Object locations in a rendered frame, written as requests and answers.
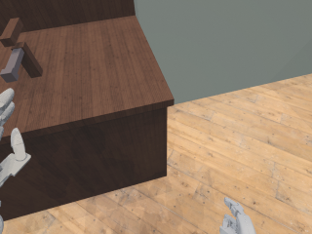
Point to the right robot hand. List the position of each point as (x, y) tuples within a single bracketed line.
[(241, 225)]

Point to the counter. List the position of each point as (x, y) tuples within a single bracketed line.
[(91, 102)]

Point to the tap lever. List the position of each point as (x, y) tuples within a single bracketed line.
[(10, 73)]

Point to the left robot hand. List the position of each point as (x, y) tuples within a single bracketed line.
[(14, 162)]

